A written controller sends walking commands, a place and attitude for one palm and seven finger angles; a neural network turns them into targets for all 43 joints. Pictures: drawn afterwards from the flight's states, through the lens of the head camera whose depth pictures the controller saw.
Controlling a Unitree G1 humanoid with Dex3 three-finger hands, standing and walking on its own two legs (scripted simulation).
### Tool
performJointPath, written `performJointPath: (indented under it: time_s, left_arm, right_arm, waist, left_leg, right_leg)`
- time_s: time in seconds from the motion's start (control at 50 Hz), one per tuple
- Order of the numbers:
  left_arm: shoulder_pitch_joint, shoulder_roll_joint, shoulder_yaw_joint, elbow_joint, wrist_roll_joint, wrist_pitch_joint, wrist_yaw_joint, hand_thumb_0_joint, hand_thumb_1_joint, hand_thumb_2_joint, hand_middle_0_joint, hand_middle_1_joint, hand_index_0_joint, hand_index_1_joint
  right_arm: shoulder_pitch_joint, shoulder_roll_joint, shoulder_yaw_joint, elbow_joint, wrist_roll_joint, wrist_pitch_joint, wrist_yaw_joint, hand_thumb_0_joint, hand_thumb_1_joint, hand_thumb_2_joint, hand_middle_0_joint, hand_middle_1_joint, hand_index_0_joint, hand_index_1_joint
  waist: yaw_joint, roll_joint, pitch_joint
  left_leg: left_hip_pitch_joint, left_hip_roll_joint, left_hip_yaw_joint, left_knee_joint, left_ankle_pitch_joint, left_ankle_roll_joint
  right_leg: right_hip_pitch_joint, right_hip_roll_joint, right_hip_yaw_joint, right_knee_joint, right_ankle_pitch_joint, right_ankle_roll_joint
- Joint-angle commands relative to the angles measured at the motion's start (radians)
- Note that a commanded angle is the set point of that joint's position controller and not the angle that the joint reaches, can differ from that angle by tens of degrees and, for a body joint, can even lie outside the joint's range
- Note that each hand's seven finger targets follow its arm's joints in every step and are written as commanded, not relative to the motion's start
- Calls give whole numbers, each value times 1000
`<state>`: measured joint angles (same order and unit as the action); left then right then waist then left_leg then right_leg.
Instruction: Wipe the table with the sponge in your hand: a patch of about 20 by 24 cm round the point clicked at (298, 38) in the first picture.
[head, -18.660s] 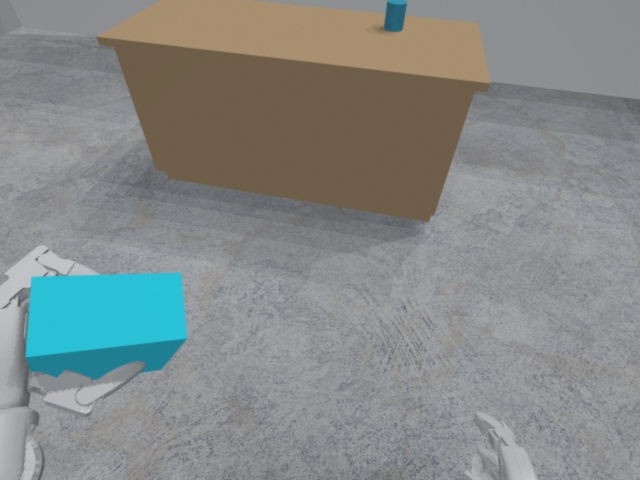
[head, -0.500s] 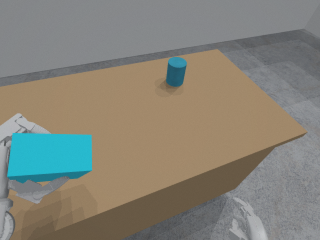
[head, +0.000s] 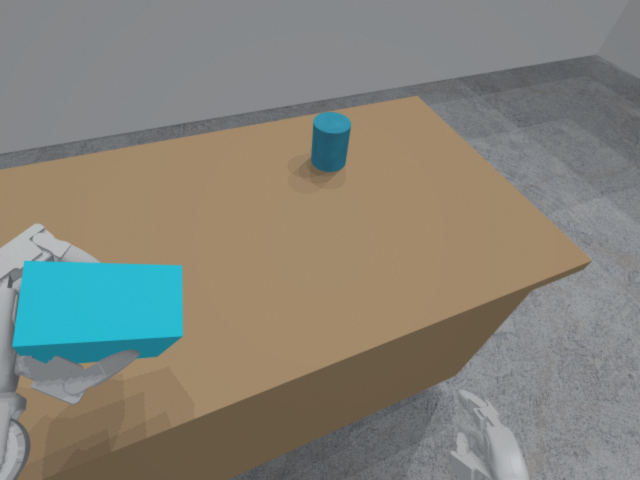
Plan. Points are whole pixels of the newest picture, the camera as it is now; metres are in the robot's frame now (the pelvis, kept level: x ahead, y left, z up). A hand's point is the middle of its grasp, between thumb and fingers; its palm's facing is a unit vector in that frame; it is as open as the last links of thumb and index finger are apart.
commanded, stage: shuffle to correct the standing spot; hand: left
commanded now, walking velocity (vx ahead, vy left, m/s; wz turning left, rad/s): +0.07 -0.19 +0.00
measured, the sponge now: (125, 317) +0.23 +0.21 +0.14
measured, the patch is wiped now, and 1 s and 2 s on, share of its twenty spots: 0.00 0.00 0.00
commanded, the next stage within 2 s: none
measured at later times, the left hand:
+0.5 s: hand (130, 305) +0.23 +0.20 +0.16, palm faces +0.31 -0.87 -0.38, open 10.4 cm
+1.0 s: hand (118, 322) +0.22 +0.21 +0.16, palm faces +0.33 -0.87 -0.38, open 10.4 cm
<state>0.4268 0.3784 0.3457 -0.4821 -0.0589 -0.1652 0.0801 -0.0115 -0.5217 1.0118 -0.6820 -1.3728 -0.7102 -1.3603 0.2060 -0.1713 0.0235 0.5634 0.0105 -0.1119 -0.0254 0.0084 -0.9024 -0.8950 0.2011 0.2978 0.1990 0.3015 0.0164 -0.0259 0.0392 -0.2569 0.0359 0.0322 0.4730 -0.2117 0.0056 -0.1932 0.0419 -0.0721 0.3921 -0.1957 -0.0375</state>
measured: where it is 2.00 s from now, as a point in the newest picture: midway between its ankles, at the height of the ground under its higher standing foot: outside the picture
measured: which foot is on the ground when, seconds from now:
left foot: down 0.00-1.00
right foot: down 0.00-1.00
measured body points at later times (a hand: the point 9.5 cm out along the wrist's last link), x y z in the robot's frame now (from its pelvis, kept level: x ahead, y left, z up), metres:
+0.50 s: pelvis +0.01 -0.04 -0.01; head +0.03 -0.02 +0.44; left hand +0.21 +0.25 +0.18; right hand +0.18 -0.27 -0.08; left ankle +0.03 +0.11 -0.74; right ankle +0.01 -0.09 -0.74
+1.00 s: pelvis +0.00 -0.04 -0.01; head +0.02 -0.02 +0.44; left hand +0.19 +0.25 +0.18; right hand +0.18 -0.26 -0.08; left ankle +0.03 +0.11 -0.74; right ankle +0.01 -0.09 -0.74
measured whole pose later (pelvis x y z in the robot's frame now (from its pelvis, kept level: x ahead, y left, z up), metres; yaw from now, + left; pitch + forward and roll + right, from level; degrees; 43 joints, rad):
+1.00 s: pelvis +0.00 -0.04 -0.01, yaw +1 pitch -1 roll -1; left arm 0.46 0.40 0.36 -0.53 -0.10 -0.11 0.07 -0.01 -0.52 1.01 -0.68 -1.37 -0.71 -1.36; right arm 0.21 -0.18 0.01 0.56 0.03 -0.07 -0.04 0.01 -0.90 -0.90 0.20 0.30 0.20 0.30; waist 0.01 -0.01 0.05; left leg -0.28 0.09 0.00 0.55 -0.25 -0.04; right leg -0.21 0.09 -0.10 0.45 -0.24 -0.09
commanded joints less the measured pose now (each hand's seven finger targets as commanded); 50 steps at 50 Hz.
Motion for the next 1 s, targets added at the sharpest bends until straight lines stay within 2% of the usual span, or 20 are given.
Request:
performJointPath:
  time_s: [0.0, 0.02, 0.04, 0.06, 0.2, 0.22, 0.24, 0.28, 0.38, 0.48, 0.6, 0.62, 0.64, 0.7, 0.72, 0.74, 0.82, 0.84, 0.9, 0.98]
  left_arm:
    - [-78, 166, 119, -238, -21, -56, 17, 0, 100, 1300, -1200, -1600, -1200, -1600]
    - [-75, 194, 142, -263, -18, -54, 20, 0, 100, 1300, -1200, -1600, -1200, -1600]
    - [-59, 160, 115, -247, -27, -54, 17, 0, 100, 1300, -1200, -1600, -1200, -1600]
    - [-65, 176, 129, -256, -27, -51, 16, 0, 100, 1300, -1200, -1600, -1200, -1600]
    - [-39, 186, 143, -248, -41, -32, 20, 0, 100, 1300, -1200, -1600, -1200, -1600]
    - [-39, 203, 155, -274, -42, -30, 23, 0, 100, 1300, -1200, -1600, -1200, -1600]
    - [-24, 179, 139, -252, -47, -30, 22, 0, 100, 1300, -1200, -1600, -1200, -1600]
    - [-39, 188, 143, -279, -48, -30, 22, 0, 100, 1300, -1200, -1600, -1200, -1600]
    - [-29, 198, 154, -272, -48, -29, 22, 0, 100, 1300, -1200, -1600, -1200, -1600]
    - [-19, 199, 158, -279, -47, -28, 17, 0, 100, 1300, -1200, -1600, -1200, -1600]
    - [-23, 193, 147, -274, -49, -21, 13, 0, 100, 1300, -1200, -1600, -1200, -1600]
    - [-16, 203, 151, -278, -52, -19, 15, 0, 100, 1300, -1200, -1600, -1200, -1600]
    - [-24, 181, 134, -283, -51, -22, 14, 0, 100, 1300, -1200, -1600, -1200, -1600]
    - [-49, 200, 146, -288, -46, -22, 15, 0, 100, 1300, -1200, -1600, -1200, -1600]
    - [-54, 212, 150, -310, -47, -24, 16, 0, 100, 1300, -1200, -1600, -1200, -1600]
    - [-52, 195, 141, -296, -46, -26, 15, 0, 100, 1300, -1200, -1600, -1200, -1600]
    - [-25, 196, 142, -263, -46, -15, 11, 0, 100, 1300, -1200, -1600, -1200, -1600]
    - [-33, 173, 123, -255, -46, -15, 8, 0, 100, 1300, -1200, -1600, -1200, -1600]
    - [-44, 179, 125, -262, -44, -14, 10, 0, 100, 1300, -1200, -1600, -1200, -1600]
    - [-55, 189, 130, -270, -43, -18, 14, 0, 100, 1300, -1200, -1600, -1200, -1600]
  right_arm:
    - [-80, -149, -67, -160, 3, -47, -17, 0, -900, -900, 200, 300, 200, 300]
    - [-93, -149, -65, -158, 6, -47, -16, 0, -900, -900, 200, 300, 200, 300]
    - [-87, -143, -63, -161, 4, -45, -18, 0, -900, -900, 200, 300, 200, 300]
    - [-83, -149, -69, -162, 4, -45, -19, 0, -900, -900, 200, 300, 200, 300]
    - [-75, -149, -73, -157, 8, -30, -26, 0, -900, -900, 200, 300, 200, 300]
    - [-88, -150, -70, -155, 13, -31, -26, 0, -900, -900, 200, 300, 200, 300]
    - [-83, -144, -67, -155, 9, -29, -26, 0, -900, -900, 200, 300, 200, 300]
    - [-82, -149, -72, -157, 10, -28, -27, 0, -900, -900, 200, 300, 200, 300]
    - [-87, -148, -68, -156, 8, -22, -29, 0, -900, -900, 200, 300, 200, 300]
    - [-84, -149, -71, -159, 9, -17, -26, 0, -900, -900, 200, 300, 200, 300]
    - [-79, -147, -70, -163, 13, -9, -21, 0, -900, -900, 200, 300, 200, 300]
    - [-93, -144, -65, -162, 17, -9, -23, 0, -900, -900, 200, 300, 200, 300]
    - [-89, -144, -64, -163, 12, -9, -23, 0, -900, -900, 200, 300, 200, 300]
    - [-89, -145, -64, -164, 11, -9, -25, 0, -900, -900, 200, 300, 200, 300]
    - [-102, -145, -60, -164, 15, -11, -25, 0, -900, -900, 200, 300, 200, 300]
    - [-97, -143, -57, -164, 10, -12, -26, 0, -900, -900, 200, 300, 200, 300]
    - [-92, -143, -60, -165, 15, -12, -23, 0, -900, -900, 200, 300, 200, 300]
    - [-87, -143, -60, -167, 13, -11, -23, 0, -900, -900, 200, 300, 200, 300]
    - [-80, -145, -65, -169, 16, -10, -20, 0, -900, -900, 200, 300, 200, 300]
    - [-89, -142, -59, -169, 13, -12, -21, 0, -900, -900, 200, 300, 200, 300]
  waist:
    - [-11, 99, -153]
    - [-12, 109, -158]
    - [-14, 105, -153]
    - [-12, 113, -158]
    - [-19, 33, -151]
    - [-22, 40, -153]
    - [-24, 35, -149]
    - [-24, 46, -159]
    - [-22, 71, -139]
    - [-19, 87, -164]
    - [-22, 58, -149]
    - [-25, 76, -137]
    - [-25, 84, -140]
    - [-20, 97, -129]
    - [-22, 127, -129]
    - [-20, 131, -134]
    - [-20, 104, -130]
    - [-22, 102, -123]
    - [-22, 78, -128]
    - [-21, 104, -114]
  left_leg:
    - [48, 97, -99, -53, 77, 17]
    - [62, 95, -88, -50, 72, 17]
    - [55, 96, -91, -41, 76, 22]
    - [56, 98, -93, -35, 97, 20]
    - [31, 65, -56, 66, 32, 18]
    - [44, 61, -47, 74, 41, 16]
    - [39, 58, -43, 89, 41, 20]
    - [43, 55, -47, 99, 67, 17]
    - [32, 85, -66, 66, 131, 25]
    - [42, 103, -73, 59, 200, 29]
    - [37, 83, -61, 72, 81, 23]
    - [51, 84, -64, 54, 68, 24]
    - [47, 90, -73, 43, 60, 29]
    - [31, 108, -93, 12, 52, 32]
    - [46, 111, -100, -7, 70, 31]
    - [34, 122, -108, -18, 72, 37]
    - [37, 114, -98, -11, 52, 31]
    - [24, 112, -97, -8, 20, 32]
    - [32, 93, -84, 17, -10, 25]
    - [16, 108, -107, -18, -32, 31]
  right_leg:
    - [29, -89, 95, -37, 116, -1]
    - [18, -84, 97, -33, 113, -2]
    - [17, -88, 90, -33, 117, -3]
    - [19, -91, 101, -27, 130, -6]
    - [-12, -135, 151, -45, 118, -36]
    - [-25, -136, 155, -40, 123, -41]
    - [-32, -141, 151, -45, 125, -42]
    - [-27, -149, 159, -32, 158, -48]
    - [-8, -119, 124, -6, 190, -19]
    - [39, -108, 106, 8, 252, 0]
    - [11, -124, 133, -27, 184, -12]
    - [-12, -119, 127, -26, 159, -17]
    - [-13, -115, 119, -22, 140, -17]
    - [-2, -104, 117, -25, 118, -7]
    - [-4, -94, 106, -13, 119, -8]
    - [11, -88, 90, -11, 109, 0]
    - [13, -90, 98, -33, 113, -1]
    - [9, -90, 96, -39, 94, -1]
    - [-7, -110, 129, -53, 86, -17]
    - [-13, -98, 115, -47, 46, -12]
